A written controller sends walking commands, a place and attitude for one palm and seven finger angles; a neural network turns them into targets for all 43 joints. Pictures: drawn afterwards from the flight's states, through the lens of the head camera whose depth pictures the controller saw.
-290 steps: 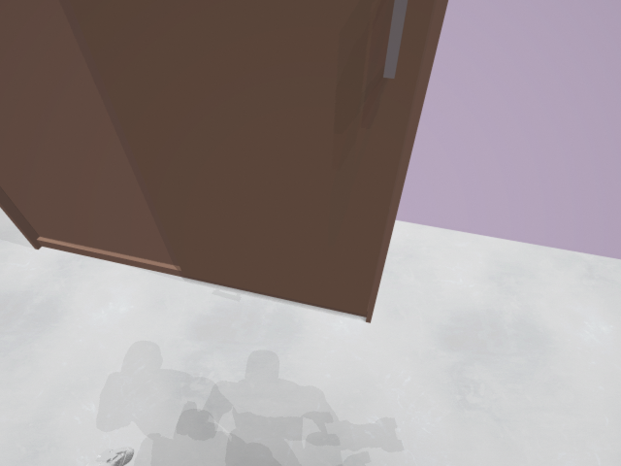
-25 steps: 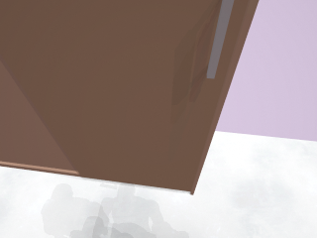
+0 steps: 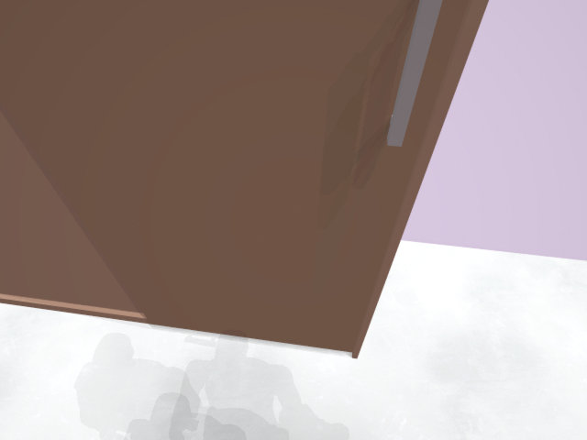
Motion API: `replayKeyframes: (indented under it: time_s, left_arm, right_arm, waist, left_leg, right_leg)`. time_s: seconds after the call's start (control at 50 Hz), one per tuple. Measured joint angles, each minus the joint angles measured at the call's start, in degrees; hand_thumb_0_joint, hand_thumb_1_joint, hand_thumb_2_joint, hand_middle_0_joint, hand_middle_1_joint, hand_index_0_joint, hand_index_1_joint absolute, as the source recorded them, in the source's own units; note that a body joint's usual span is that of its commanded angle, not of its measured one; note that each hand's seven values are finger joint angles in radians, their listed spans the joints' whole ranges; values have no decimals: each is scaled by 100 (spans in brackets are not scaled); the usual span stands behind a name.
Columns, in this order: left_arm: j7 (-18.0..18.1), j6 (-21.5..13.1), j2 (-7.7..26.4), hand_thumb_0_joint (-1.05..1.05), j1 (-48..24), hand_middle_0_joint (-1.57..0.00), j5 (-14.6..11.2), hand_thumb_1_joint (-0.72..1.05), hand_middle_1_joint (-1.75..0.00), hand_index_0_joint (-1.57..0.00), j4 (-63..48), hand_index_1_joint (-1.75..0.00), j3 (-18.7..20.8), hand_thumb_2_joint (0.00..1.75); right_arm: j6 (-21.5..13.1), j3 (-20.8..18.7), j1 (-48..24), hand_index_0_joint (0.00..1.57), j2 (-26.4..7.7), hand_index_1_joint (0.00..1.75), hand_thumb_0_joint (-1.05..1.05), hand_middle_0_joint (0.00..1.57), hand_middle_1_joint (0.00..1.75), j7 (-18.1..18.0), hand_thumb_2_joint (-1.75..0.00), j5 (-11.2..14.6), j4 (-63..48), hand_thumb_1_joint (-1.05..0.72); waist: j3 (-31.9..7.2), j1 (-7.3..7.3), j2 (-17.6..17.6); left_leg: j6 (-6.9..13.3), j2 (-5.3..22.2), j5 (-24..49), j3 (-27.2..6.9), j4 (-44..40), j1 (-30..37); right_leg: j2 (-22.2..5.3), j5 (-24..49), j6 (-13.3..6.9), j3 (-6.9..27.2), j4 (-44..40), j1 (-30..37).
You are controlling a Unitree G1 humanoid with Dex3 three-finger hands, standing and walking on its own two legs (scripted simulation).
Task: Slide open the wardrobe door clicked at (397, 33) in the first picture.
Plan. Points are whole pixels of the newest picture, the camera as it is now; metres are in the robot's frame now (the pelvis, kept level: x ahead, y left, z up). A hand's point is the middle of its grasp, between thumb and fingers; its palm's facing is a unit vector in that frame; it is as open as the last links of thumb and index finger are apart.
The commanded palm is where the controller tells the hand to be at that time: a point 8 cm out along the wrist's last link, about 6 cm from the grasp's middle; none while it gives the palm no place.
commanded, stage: raise the hand with hooked fingers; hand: right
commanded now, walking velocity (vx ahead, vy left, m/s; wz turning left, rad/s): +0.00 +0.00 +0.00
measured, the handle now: (411, 64) +0.51 -0.12 +0.27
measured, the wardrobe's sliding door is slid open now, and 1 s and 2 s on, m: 0.00 0.00 0.00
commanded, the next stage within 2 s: none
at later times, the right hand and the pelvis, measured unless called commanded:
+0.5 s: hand out of the picture +0.14 -0.22 +0.02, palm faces +0.20 +0.98 -0.03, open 9.2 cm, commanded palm +0.13 -0.27 +0.04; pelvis -0.03 +0.02 -0.05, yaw -5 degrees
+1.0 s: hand (566, 357) +0.20 -0.25 +0.13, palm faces +0.15 +0.99 -0.08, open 12.2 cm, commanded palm +0.16 -0.29 +0.15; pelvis -0.02 +0.01 -0.01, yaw -4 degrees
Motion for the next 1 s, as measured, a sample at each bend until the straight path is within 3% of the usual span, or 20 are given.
replayKeyframes:
  time_s: [0.02, 0.04, 0.08, 0.14, 0.18, 0.22, 0.26, 0.28, 0.34, 0.4, 0.48, 0.56, 0.7, 0.82, 1.0]
  left_arm:
    - [66, -30, 5, 0, 91, -20, -11, 90, -30, -20, -262, -30, 54, 89]
    - [199, -228, 9, 0, 253, -20, -38, 90, -30, -20, -563, -30, 38, 89]
    - [296, -716, 17, 0, 532, -20, -110, 90, -30, -20, -1063, -30, -8, 89]
    - [207, -1136, 64, 1, 581, -20, -117, 90, -30, -20, -1678, -30, 21, 89]
    - [93, -1258, 80, 1, 394, -20, -63, 90, -30, -20, -1985, -30, 47, 89]
    - [-35, -1324, 98, 1, 160, -21, -39, 90, -30, -20, -2292, -30, 83, 89]
    - [-117, -1336, 158, 1, -25, -21, -56, 90, -30, -20, -2645, -30, 126, 89]
    - [-124, -1319, 198, 1, -86, -21, -83, 90, -30, -20, -2818, -30, 141, 89]
    - [-29, -1249, 320, 1, -152, -21, -164, 90, -30, -20, -3225, -30, 163, 89]
    - [107, -1261, 388, 1, -114, -20, -196, 90, -30, -20, -3377, -30, 151, 89]
    - [260, -1385, 361, 1, -32, -20, -174, 90, -30, -20, -3241, -30, -8, 89]
    - [340, -1463, 214, 1, 3, -20, -208, 90, -30, -20, -2971, -30, -232, 89]
    - [357, -1523, -8, 1, 232, -21, -248, 90, -30, -21, -2783, -30, -450, 89]
    - [349, -1637, 155, 1, 435, -21, -290, 90, -30, -21, -2671, -30, -389, 89]
    - [526, -1696, 384, 1, 252, -21, -389, 90, -30, -20, -2555, -30, -296, 89]
  right_arm:
    - [328, -292, 233, 21, 75, 30, 1, 20, 30, 38, -90, 176, -860, -90]
    - [431, -419, 522, 21, 101, 30, 1, 20, 30, -20, -89, 347, -1975, -90]
    - [134, -466, 934, 21, 77, 31, 2, 20, 31, -185, -89, 617, -3770, -89]
    - [-625, -701, 785, 21, 79, 33, 2, 20, 33, 0, -88, 951, -5139, -86]
    - [-1437, -956, 522, 21, 62, 35, 1, 20, 34, 411, -86, 1222, -5346, -83]
    - [-2280, -1181, 324, 21, 11, 37, 1, 20, 37, 1061, -85, 1498, -5296, -80]
    - [-2739, -1342, 278, 21, -80, 39, 1, 21, 39, 1751, -83, 1702, -5229, -76]
    - [-2749, -1395, 321, 21, -134, 41, 0, 21, 40, 2019, -83, 1787, -5235, -74]
    - [-2272, -1499, 595, 22, -228, 45, 1, 22, 44, 2390, -80, 2033, -5346, -67]
    - [-1846, -1565, 885, 23, -215, 49, 1, 22, 49, 2154, -77, 2047, -5658, -61]
    - [-1810, -1501, 937, 23, -250, 55, 1, 23, 55, 1814, -73, 1920, -6280, -51]
    - [-1643, -1452, 505, 24, -411, 61, 1, 23, 61, 1969, -69, 1892, -6464, -42]
    - [-741, -1772, 138, 25, -718, 71, 1, 25, 71, 2153, -62, 2134, -6360, -25]
    - [-495, -2094, 94, 26, -730, 80, 1, 26, 80, 2108, -56, 2290, -6536, -12]
    - [132, -2149, -541, 28, -866, 94, 0, 27, 94, 2087, -47, 2163, -6712, 10]
  waist:
    - [73, 14, -45]
    - [140, -36, -42]
    - [88, -85, 17]
    - [-127, 45, -40]
    - [-373, 115, -33]
    - [-583, 141, 15]
    - [-692, 117, 45]
    - [-727, 90, 57]
    - [-783, -26, 52]
    - [-734, -159, -12]
    - [-604, -288, -87]
    - [-485, -302, -170]
    - [-485, -162, -293]
    - [-477, -188, -331]
    - [-285, -325, -300]
  left_leg:
    - [-3, -23, 3, 33, 14, 9]
    - [4, 0, -21, 43, 90, -2]
    - [19, 109, -168, 76, 394, -156]
    - [23, 148, -354, 277, 779, -501]
    - [60, 114, -486, 309, 1220, -1035]
    - [111, 70, -686, 291, 1815, -1674]
    - [125, 33, -895, 270, 2373, -2179]
    - [156, 21, -991, 267, 2598, -2355]
    - [199, 0, -1182, 323, 2974, -2574]
    - [221, -43, -1238, 465, 2977, -2437]
    - [245, -95, -1186, 662, 2732, -2090]
    - [251, -129, -1038, 734, 2389, -1772]
    - [211, -146, -707, 517, 1701, -1277]
    - [167, -128, -551, 412, 1312, -909]
    - [121, -67, -334, 412, 811, -321]
  right_leg:
    - [-27, -48, 5, 35, 120, -51]
    - [-4, -61, 11, 43, 145, -39]
    - [102, -30, 0, 64, 151, -82]
    - [127, -127, -11, 255, 591, -539]
    - [64, -269, 18, 290, 1059, -1093]
    - [-20, -467, 57, 279, 1638, -1716]
    - [-94, -675, 66, 268, 2188, -2211]
    - [-118, -766, 89, 269, 2407, -2385]
    - [-153, -945, 105, 334, 2822, -2649]
    - [-180, -1032, 127, 486, 2968, -2628]
    - [-189, -1022, 157, 693, 2918, -2435]
    - [-191, -906, 174, 770, 2665, -2173]
    - [-201, -626, 157, 546, 1897, -1545]
    - [-171, -500, 125, 436, 1489, -1132]
    - [-77, -283, 77, 426, 986, -549]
